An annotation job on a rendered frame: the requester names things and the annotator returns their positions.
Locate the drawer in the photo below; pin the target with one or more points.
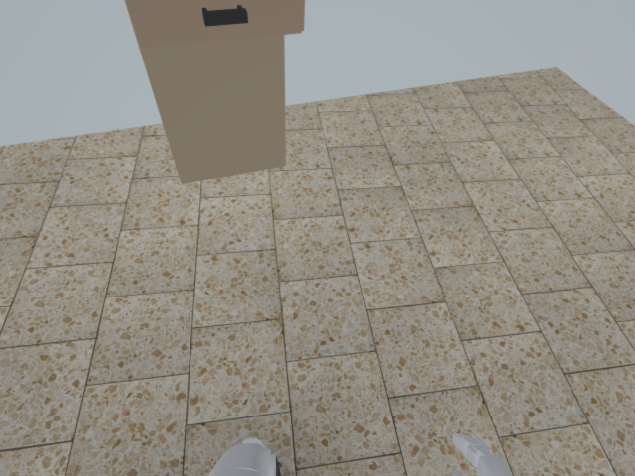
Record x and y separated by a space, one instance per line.
175 22

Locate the cabinet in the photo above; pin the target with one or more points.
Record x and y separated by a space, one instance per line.
222 104

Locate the right robot hand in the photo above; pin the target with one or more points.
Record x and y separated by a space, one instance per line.
479 455

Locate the handle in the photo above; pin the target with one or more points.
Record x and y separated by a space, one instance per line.
225 17

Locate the left robot shin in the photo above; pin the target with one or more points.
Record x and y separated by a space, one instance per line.
253 440

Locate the left robot thigh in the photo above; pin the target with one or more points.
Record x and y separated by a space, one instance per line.
249 459

